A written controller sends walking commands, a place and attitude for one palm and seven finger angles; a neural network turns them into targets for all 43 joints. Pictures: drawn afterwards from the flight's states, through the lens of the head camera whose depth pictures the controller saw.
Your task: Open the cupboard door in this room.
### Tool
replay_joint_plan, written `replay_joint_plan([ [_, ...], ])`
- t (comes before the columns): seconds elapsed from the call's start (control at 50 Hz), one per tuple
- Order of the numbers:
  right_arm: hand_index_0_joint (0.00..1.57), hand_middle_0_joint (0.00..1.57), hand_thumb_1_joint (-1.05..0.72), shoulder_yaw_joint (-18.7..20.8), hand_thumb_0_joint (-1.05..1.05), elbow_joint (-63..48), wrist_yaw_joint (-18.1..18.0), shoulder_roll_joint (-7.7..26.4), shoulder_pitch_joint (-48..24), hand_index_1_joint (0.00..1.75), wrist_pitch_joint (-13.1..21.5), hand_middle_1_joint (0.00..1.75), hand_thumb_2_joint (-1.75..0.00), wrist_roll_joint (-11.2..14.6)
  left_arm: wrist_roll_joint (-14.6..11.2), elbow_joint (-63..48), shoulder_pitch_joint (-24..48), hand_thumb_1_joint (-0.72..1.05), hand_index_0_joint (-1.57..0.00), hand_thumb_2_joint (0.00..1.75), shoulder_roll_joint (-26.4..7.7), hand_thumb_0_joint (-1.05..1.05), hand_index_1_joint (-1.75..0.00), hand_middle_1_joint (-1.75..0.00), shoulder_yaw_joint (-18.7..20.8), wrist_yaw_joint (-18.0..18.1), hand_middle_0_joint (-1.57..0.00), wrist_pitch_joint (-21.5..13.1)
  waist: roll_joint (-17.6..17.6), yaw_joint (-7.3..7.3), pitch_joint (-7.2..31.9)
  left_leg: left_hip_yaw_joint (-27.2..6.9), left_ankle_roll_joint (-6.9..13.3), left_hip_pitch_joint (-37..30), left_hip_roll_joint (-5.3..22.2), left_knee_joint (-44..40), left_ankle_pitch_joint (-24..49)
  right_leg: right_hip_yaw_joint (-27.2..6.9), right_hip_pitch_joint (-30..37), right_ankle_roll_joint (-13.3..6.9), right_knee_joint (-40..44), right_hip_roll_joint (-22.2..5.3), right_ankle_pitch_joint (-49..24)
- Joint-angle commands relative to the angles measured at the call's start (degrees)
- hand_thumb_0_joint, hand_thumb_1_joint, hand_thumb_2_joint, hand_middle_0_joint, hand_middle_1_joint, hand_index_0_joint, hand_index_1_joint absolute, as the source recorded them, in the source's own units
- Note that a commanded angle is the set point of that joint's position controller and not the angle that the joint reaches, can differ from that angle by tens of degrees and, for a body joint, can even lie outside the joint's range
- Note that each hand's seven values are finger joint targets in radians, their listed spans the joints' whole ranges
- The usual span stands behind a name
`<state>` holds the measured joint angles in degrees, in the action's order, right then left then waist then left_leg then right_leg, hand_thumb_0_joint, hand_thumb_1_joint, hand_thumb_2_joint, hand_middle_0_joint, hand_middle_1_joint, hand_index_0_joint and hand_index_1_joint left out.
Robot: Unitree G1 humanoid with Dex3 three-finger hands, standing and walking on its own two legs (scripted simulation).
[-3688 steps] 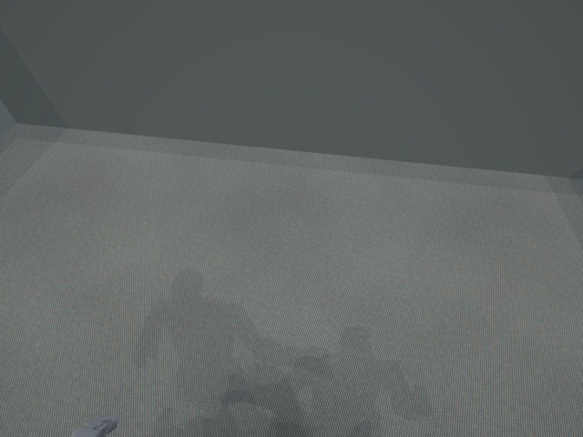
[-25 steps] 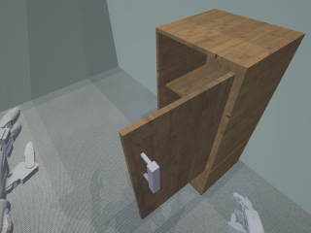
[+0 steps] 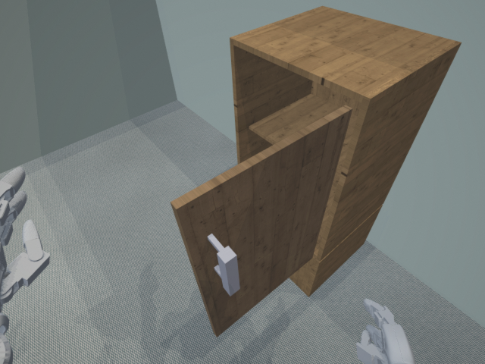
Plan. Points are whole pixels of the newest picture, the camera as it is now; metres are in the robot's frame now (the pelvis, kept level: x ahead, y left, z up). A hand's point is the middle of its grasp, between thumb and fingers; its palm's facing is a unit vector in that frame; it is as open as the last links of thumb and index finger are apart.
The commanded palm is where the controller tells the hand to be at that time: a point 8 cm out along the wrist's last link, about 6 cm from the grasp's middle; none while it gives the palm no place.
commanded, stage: step back with the hand held close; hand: left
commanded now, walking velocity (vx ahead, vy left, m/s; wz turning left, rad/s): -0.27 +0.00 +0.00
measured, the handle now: (222, 264) +0.30 +0.08 -0.02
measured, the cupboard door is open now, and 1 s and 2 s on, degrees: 88 88 88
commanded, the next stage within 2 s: stop stepping back and stand still in 0.86 s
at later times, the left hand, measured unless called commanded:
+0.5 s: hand out of the picture +0.12 +0.29 +0.15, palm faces +0.40 -0.76 -0.50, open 7.4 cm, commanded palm +0.06 +0.33 +0.17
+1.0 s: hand out of the picture +0.01 +0.30 +0.17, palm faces +0.49 -0.75 -0.45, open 7.4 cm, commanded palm -0.06 +0.33 +0.17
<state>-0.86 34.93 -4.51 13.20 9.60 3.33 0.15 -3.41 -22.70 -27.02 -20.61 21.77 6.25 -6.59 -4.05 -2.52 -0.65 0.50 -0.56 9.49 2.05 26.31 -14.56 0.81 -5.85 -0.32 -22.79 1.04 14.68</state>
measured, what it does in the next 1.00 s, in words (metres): walks backwards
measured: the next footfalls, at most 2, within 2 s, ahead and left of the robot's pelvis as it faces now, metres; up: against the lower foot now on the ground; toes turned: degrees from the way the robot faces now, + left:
right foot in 1.04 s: -0.24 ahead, -0.06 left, +0.00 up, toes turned -4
left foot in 1.20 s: -0.12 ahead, +0.12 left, +0.00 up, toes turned +1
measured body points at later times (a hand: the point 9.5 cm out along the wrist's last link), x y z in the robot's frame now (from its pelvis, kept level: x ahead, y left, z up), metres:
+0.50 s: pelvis -0.08 +0.03 -0.01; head -0.06 +0.03 +0.44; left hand +0.09 +0.33 +0.18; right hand +0.08 -0.22 -0.09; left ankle +0.00 +0.13 -0.74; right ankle -0.02 -0.11 -0.74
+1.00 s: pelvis -0.18 +0.02 -0.02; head -0.16 +0.04 +0.43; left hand -0.02 +0.34 +0.20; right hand +0.00 -0.19 -0.10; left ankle -0.01 +0.13 -0.74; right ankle -0.28 -0.09 -0.71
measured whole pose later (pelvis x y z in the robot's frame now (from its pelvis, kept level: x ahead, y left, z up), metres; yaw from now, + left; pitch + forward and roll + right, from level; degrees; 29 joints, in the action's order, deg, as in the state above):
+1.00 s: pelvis -0.18 +0.02 -0.02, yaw +3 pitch +2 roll -4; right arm 0.8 36.6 -1.9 9.2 10.5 7.5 -0.6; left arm -4.2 -32.4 -30.8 -26.8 27.5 10.3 -12.6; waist -1.2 0.3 0.1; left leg 2.5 1.5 31.1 4.4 25.4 1.6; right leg 2.6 -12.9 -1.2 -44.4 4.5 32.1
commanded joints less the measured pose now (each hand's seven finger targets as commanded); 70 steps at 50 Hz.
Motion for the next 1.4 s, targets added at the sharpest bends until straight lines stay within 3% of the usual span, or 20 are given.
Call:
replay_joint_plan([
  [0.0, 0.2, 0.2, -0.9, 3.4, 0.0, -10.3, -0.7, 6.5, -5.9, 0.3, 0.1, 0.3, -0.9, 0.3, 0.2, -11.2, -0.9, 0.9, -0.2, 0.9, -11.1, 0.0, -0.3, -0.3, 6.5, 1.0, -0.2, -4.2, 2.9, 1.93, 7.4, 2.0, 2.2, -4.4, 0.7, -0.7, 19.3, -3.4, -3.4, 0.5, 2.3, -4.8, -28.8],
  [0.22, 0.2, 0.2, -0.9, 4.3, 0.0, -12.9, -1.4, 6.7, -5.5, 0.3, -2.0, 0.3, -0.9, 0.7, 0.1, -16.5, -5.3, 0.9, -0.2, 0.9, -14.9, 0.0, -0.3, -0.3, 10.9, 3.1, -0.2, -5.0, 1.0, 1.8, 9.4, -0.1, 2.2, 4.2, 2.4, -3.6, 16.0, -2.5, -0.6, 1.2, -1.9, -2.6, -21.0],
  [0.5, 0.2, 0.2, -0.9, 4.5, 0.0, -12.0, -1.2, 7.5, -3.1, 0.3, 3.9, 0.3, -0.9, 0.2, 3.1, -17.9, -2.3, 0.9, -0.2, 0.9, -12.8, 0.0, -0.3, -0.3, 12.0, 4.0, -0.2, -9.5, -5.9, 2.23, 4.3, -8.6, 7.5, 34.3, 8.3, -11.1, -25.8, -3.6, 8.4, 1.9, -16.0, 1.7, -4.3],
  [0.6, 0.2, 0.2, -0.9, 4.5, 0.0, -9.7, -0.4, 6.3, -1.2, 0.3, 5.0, 0.3, -0.9, -0.3, 2.1, -19.2, 0.2, 0.9, -0.2, 0.9, -12.5, 0.0, -0.3, -0.3, 9.9, 4.3, -0.2, -9.6, 7.9, 3.41, 2.2, -0.6, 1.9, 16.2, -1.2, 9.6, -15.9, -17.2, -18.2, -3.3, 4.5, -7.9, 14.2],
  [0.66, 0.2, 0.2, -0.9, 4.1, 0.0, -7.4, 0.0, 5.6, -0.7, 0.3, 4.0, 0.3, -0.9, -0.5, 2.0, -18.9, 2.8, 0.9, -0.2, 0.9, -13.3, 0.0, -0.3, -0.3, 8.6, 5.4, -0.2, -9.0, 13.0, 4.33, 3.8, 0.7, 0.5, 3.5, -3.0, 17.7, -7.8, -15.3, -29.1, -5.1, 8.0, -12.1, 15.1],
  [0.72, 0.2, 0.2, -0.9, 4.3, 0.0, -8.0, -0.9, 7.2, -2.3, 0.3, 3.4, 0.3, -0.9, -0.3, 1.7, -19.6, 2.8, 0.9, -0.2, 0.9, -15.5, 0.0, -0.3, -0.3, 10.9, 5.8, -0.2, -9.5, 1.3, 4.27, 1.5, -7.3, 2.7, 7.8, 2.2, 2.5, -16.1, -7.5, -28.6, -1.1, -0.9, -4.9, 18.8],
  [0.76, 0.2, 0.2, -0.9, 4.3, 0.0, -9.8, -1.2, 7.8, -4.5, 0.3, 4.6, 0.3, -0.9, -0.7, 2.0, -22.2, 1.8, 0.9, -0.2, 0.9, -14.3, 0.0, -0.3, -0.3, 12.6, 5.5, -0.2, -10.1, -18.4, 2.87, 5.1, -26.9, 9.4, 31.9, 17.4, -22.0, -37.7, -0.4, -5.3, 2.1, -35.6, 6.0, 11.1],
  [0.82, 0.2, 0.2, -0.9, 5.9, 0.0, -7.7, 0.3, 5.8, -4.9, 0.3, 6.5, 0.3, -0.9, -0.5, 0.8, -21.5, 0.7, 0.9, -0.2, 0.9, -16.6, 0.0, -0.3, -0.3, 14.2, 5.4, -0.2, -10.6, -5.6, 2.2, 9.6, -17.6, 9.2, 18.8, 16.2, -14.6, -17.3, -3.9, -13.1, 1.2, -48.3, 4.8, 14.1],
  [0.9, 0.2, 0.2, -0.9, 5.1, 0.0, -6.4, 2.2, 5.1, -5.0, 0.3, 6.7, 0.3, -0.9, 0.0, -0.9, -19.8, -4.8, 0.9, -0.2, 0.9, -12.5, 0.0, -0.3, -0.3, 10.1, 5.3, -0.2, -8.7, -13.5, 2.45, 8.2, -6.7, 3.7, 19.4, 12.1, -17.5, -18.4, 4.0, -6.1, -0.6, -30.4, 4.9, 19.1],
  [0.96, 0.2, 0.2, -0.9, 4.1, 0.0, -6.0, 2.2, 4.9, -3.7, 0.3, 7.2, 0.3, -0.9, -0.7, -1.4, -21.2, -3.2, 0.9, -0.2, 0.9, -13.8, 0.0, -0.3, -0.3, 9.9, 3.8, -0.2, -9.5, -8.5, 2.06, 6.9, -3.0, -0.4, 12.7, 8.5, -12.7, -13.5, 3.1, -5.2, -2.3, -1.9, 3.6, 18.4],
  [0.98, 0.2, 0.2, -0.9, 4.2, 0.0, -5.4, 2.3, 4.3, -2.0, 0.3, 6.9, 0.3, -0.9, -0.4, -0.8, -21.5, -2.5, 0.9, -0.2, 0.9, -15.0, 0.0, -0.3, -0.3, 10.3, 3.4, -0.2, -9.9, 0.1, 2.66, 6.7, 2.4, -2.7, 7.6, 3.2, 0.4, -8.8, -5.8, -11.0, -4.9, 9.3, -3.2, 17.7],
  [1.0, 0.2, 0.2, -0.9, 4.0, 0.0, -5.3, 2.2, 4.4, -2.6, 0.3, 6.2, 0.3, -0.9, -0.5, -0.1, -22.3, -1.2, 0.9, -0.2, 0.9, -18.0, 0.0, -0.3, -0.3, 11.7, 3.6, -0.2, -10.4, 12.7, 2.19, 4.4, 3.3, -3.3, 3.5, -1.6, 20.6, -4.0, -23.2, -24.9, -8.9, 17.5, -15.8, 18.1],
  [1.02, 0.2, 0.2, -0.9, 3.4, 0.0, -4.5, 2.1, 5.1, -3.7, 0.3, 6.0, 0.3, -0.9, -2.1, 0.0, -24.7, 2.8, 0.9, -0.2, 0.9, -21.5, 0.0, -0.3, -0.3, 14.8, 5.1, -0.2, -11.2, 9.3, 1.71, 5.5, 0.9, -2.6, 8.7, -1.9, 29.1, -7.8, -24.8, -23.0, -11.7, 16.0, -22.1, -1.3],
  [1.1, 0.2, 0.2, -0.9, 2.4, 0.0, -6.6, -0.2, 4.5, -3.8, 0.3, 6.0, 0.3, -0.9, 0.2, 1.1, -17.4, 3.0, 0.9, -0.2, 0.9, -15.3, 0.0, -0.3, -0.3, 10.4, 4.9, -0.2, -7.4, 13.1, 3.14, 4.0, 1.2, 0.3, 12.5, -1.3, 14.8, -2.0, -9.9, -5.6, -6.4, -1.9, -12.8, -34.4],
  [1.14, 0.2, 0.2, -0.9, 2.2, 0.0, -5.6, -0.9, 5.0, -2.4, 0.3, 6.6, 0.3, -0.9, 0.4, 0.7, -16.5, 4.4, 0.9, -0.2, 0.9, -13.3, 0.0, -0.3, -0.3, 8.8, 4.5, -0.2, -7.1, 2.7, 4.27, 6.3, 1.0, 1.8, -1.4, -1.3, -0.7, 13.5, -5.5, -7.3, -1.6, -8.6, -7.8, -28.9],
  [1.2, 0.2, 0.2, -0.9, 3.2, 0.0, -6.8, -0.2, 6.2, -0.5, 0.3, 7.8, 0.3, -0.9, 0.3, 1.1, -14.8, 2.6, 0.9, -0.2, 0.9, -13.4, 0.0, -0.3, -0.3, 8.9, 4.6, -0.2, -7.1, -4.7, 2.58, 9.8, -12.4, 6.7, -10.0, 10.9, -3.6, 35.5, -2.2, -13.9, 1.6, -15.0, 0.7, 6.5],
  [1.24, 0.2, 0.2, -0.9, 2.6, 0.0, -6.5, 0.4, 4.7, -1.6, 0.3, 8.7, 0.3, -0.9, -0.9, 0.6, -20.0, 1.0, 0.9, -0.2, 0.9, -13.6, 0.0, -0.3, -0.3, 8.9, 3.8, -0.2, -7.5, -9.5, 3.23, 8.6, -18.2, 6.0, -1.4, 12.7, -13.5, 12.6, -2.3, -10.3, 1.3, -20.9, 0.5, 14.6],
  [1.3, 0.2, 0.2, -0.9, 2.5, 0.0, -7.7, 0.9, 5.1, -3.2, 0.3, 8.0, 0.3, -0.9, -0.8, 0.9, -20.6, -6.4, 0.9, -0.2, 0.9, -12.6, 0.0, -0.3, -0.3, 9.6, 4.1, -0.2, -7.0, -7.1, 2.81, 5.0, -10.7, 5.2, 12.9, 10.0, -19.6, -18.2, 1.6, -0.6, 0.2, -13.4, 1.2, 11.6],
  [1.34, 0.2, 0.2, -0.9, 2.7, 0.0, -8.7, 0.6, 5.2, -3.2, 0.3, 7.1, 0.3, -0.9, -0.7, 0.9, -19.9, -9.1, 0.9, -0.2, 0.9, -13.0, 0.0, -0.3, -0.3, 10.3, 4.1, -0.2, -6.8, -9.0, 2.97, 3.7, -6.4, 2.6, 19.5, 6.7, -18.3, -23.3, 4.8, 5.9, -0.6, -6.3, 2.3, 9.0],
  [1.38, 0.2, 0.2, -0.9, 3.1, 0.0, -8.9, 0.3, 4.9, -2.9, 0.3, 5.5, 0.3, -0.9, -1.0, 1.1, -18.4, -9.0, 0.9, -0.2, 0.9, -14.5, 0.0, -0.3, -0.3, 11.4, 4.2, -0.2, -6.5, -3.1, 3.36, 3.4, -1.8, 1.1, 20.0, 2.2, -6.1, -20.9, -1.2, 3.5, -3.1, 2.3, -1.3, 13.1],
])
